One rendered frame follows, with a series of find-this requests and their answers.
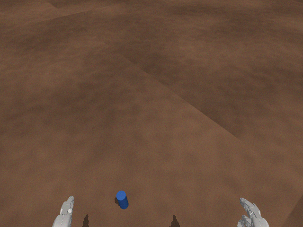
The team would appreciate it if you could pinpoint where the left robot hand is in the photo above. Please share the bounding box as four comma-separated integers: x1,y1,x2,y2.
52,196,74,227

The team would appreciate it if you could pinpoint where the can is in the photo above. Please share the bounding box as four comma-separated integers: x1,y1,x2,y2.
116,191,128,209

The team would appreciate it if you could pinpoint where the right robot hand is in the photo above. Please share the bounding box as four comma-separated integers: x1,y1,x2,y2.
237,198,269,227

